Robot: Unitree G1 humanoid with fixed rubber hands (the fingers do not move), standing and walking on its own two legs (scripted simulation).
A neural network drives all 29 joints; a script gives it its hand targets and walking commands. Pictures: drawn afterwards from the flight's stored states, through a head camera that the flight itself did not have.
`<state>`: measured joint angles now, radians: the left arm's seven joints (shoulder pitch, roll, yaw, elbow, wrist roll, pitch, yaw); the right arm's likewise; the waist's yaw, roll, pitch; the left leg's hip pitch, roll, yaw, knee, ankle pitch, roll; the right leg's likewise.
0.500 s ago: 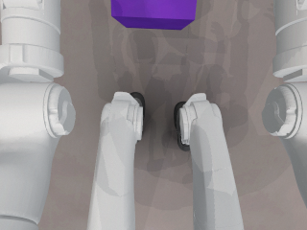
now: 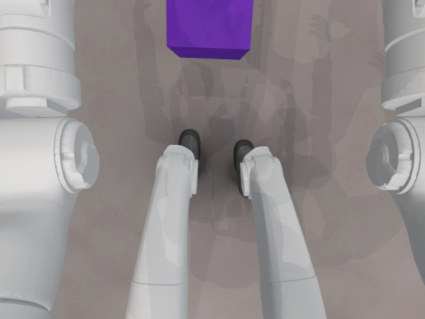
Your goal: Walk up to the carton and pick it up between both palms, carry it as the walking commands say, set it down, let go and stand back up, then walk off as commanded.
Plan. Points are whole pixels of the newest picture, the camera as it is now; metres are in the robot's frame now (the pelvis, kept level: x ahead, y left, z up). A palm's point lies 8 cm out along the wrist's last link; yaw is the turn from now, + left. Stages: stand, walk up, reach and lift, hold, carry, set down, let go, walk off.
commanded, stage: set down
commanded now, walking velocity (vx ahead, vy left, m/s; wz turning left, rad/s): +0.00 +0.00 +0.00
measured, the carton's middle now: (210, 2) +0.61 +0.02 -0.51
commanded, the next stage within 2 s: let go in 0.18 s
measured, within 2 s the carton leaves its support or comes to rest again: neither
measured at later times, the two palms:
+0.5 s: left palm out of the picture +0.53 +0.21 -0.05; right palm out of the picture +0.53 -0.19 -0.05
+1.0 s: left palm out of the picture +0.35 +0.22 +0.06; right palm out of the picture +0.35 -0.22 +0.06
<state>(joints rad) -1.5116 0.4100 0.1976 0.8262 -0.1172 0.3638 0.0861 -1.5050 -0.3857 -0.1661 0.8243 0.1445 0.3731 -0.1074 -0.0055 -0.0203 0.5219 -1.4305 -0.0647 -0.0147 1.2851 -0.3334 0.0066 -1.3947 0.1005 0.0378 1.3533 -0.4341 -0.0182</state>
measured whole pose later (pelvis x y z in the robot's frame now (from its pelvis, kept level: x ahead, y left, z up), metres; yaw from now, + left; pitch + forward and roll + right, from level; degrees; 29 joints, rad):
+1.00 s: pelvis +0.11 +0.00 +0.14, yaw +1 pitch +15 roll +1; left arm -0.05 0.17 0.10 0.54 0.04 0.03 -0.04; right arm -0.08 -0.16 -0.10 0.56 -0.06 0.04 0.03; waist -0.03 -0.03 -0.01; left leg -0.58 -0.06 -0.06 0.52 -0.20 0.02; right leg -0.53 0.07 0.07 0.56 -0.28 -0.03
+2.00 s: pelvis +0.16 +0.01 +0.15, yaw -1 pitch -1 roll +0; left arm 0.27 0.34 0.08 0.63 0.03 0.03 0.01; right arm 0.19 -0.34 -0.06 0.72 -0.04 0.01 0.00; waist 0.00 -0.03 -0.06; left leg -0.19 -0.06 -0.03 0.53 -0.33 0.03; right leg -0.13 0.07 0.10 0.52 -0.37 -0.04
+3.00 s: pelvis +0.11 +0.00 +0.16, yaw -3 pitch -2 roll +0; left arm 0.22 0.37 0.02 0.91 0.01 -0.03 0.00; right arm 0.16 -0.37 0.00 0.99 -0.02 -0.03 -0.01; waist 0.00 -0.01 -0.02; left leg -0.16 -0.02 -0.02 0.39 -0.19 0.02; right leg -0.10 0.09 0.12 0.36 -0.22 -0.04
